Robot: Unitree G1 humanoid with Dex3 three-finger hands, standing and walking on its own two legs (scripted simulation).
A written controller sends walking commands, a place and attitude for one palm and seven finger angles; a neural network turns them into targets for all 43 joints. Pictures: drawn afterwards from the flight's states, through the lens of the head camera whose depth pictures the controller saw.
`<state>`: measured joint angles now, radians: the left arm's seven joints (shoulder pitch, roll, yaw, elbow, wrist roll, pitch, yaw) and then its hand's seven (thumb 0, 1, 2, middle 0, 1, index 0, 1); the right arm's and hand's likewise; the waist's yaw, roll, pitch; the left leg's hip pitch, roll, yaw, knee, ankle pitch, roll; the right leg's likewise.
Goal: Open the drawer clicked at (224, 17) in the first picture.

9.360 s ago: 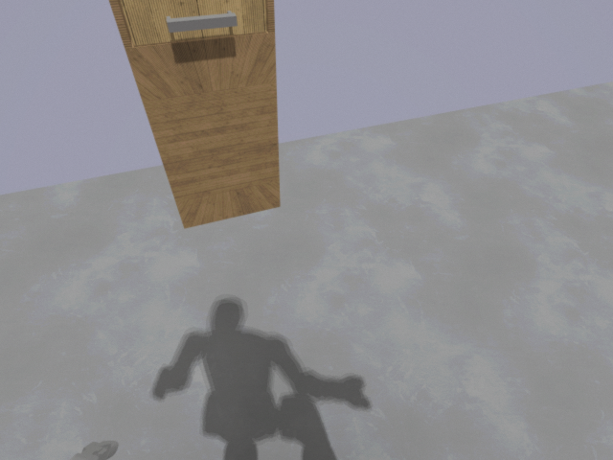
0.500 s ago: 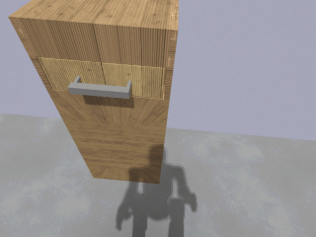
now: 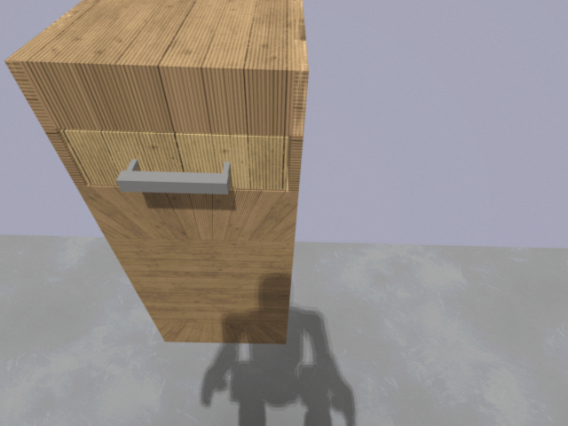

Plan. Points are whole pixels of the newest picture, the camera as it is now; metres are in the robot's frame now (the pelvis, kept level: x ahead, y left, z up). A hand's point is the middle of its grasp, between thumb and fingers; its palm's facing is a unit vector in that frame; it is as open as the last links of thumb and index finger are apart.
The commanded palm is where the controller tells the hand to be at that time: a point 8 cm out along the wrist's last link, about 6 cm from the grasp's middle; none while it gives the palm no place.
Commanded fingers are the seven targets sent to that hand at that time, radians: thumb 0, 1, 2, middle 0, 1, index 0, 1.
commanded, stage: look again from close up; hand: left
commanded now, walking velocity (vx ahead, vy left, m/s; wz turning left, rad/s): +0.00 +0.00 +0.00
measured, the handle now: (177, 174) +0.50 +0.22 +0.07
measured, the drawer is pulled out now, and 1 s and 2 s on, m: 0.00 0.00 0.00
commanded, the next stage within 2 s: shuffle to correct the standing spot in 0.58 s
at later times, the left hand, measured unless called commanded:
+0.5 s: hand out of the picture -0.01 +0.15 -0.18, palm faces +0.02 -0.99 -0.12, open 7.4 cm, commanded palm none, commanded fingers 0.00 0.90 0.90 -0.20 -0.30 -0.20 -0.30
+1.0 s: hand out of the picture +0.03 +0.16 -0.18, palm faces +0.00 -0.97 -0.23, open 7.4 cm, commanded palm none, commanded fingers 0.00 0.90 0.90 -0.20 -0.30 -0.20 -0.30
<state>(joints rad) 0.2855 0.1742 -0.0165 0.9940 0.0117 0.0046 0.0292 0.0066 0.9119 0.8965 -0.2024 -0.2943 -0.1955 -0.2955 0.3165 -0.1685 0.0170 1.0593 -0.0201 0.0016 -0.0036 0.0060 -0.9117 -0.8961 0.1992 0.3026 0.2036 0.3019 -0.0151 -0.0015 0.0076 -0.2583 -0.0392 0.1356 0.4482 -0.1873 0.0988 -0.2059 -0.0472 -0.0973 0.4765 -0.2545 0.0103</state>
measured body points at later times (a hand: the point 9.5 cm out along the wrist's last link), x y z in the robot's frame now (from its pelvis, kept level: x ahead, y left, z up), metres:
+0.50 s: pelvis +0.02 +0.00 +0.00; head +0.03 +0.01 +0.45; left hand -0.01 +0.20 -0.17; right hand +0.02 -0.22 -0.15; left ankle +0.04 +0.05 -0.74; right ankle +0.00 -0.13 -0.74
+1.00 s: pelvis +0.00 -0.02 -0.01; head +0.03 -0.02 +0.44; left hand +0.03 +0.21 -0.16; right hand +0.02 -0.24 -0.16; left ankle +0.04 +0.05 -0.74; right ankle +0.00 -0.13 -0.74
